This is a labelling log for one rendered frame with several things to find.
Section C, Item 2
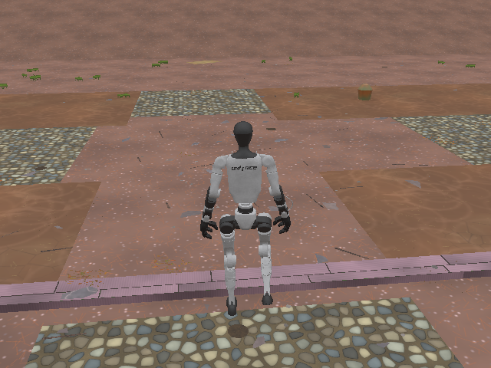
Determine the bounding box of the robot right forearm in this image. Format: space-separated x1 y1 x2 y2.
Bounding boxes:
273 185 289 218

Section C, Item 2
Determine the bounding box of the robot left forearm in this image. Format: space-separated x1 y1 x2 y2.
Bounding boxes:
201 187 216 222

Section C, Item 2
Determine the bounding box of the robot right upper arm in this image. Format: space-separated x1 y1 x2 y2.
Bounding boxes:
260 154 281 196

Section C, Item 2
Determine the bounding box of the right robot shin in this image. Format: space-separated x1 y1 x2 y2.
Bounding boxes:
261 245 272 296

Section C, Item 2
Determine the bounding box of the robot left hand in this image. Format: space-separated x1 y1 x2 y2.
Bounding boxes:
200 220 218 239

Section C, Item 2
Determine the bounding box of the humanoid robot head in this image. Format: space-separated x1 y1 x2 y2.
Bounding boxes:
231 121 257 159

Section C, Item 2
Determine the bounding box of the robot right hand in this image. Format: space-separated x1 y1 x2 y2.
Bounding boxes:
273 216 291 234

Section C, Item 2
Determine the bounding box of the robot left upper arm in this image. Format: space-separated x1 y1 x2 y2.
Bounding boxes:
209 155 228 199

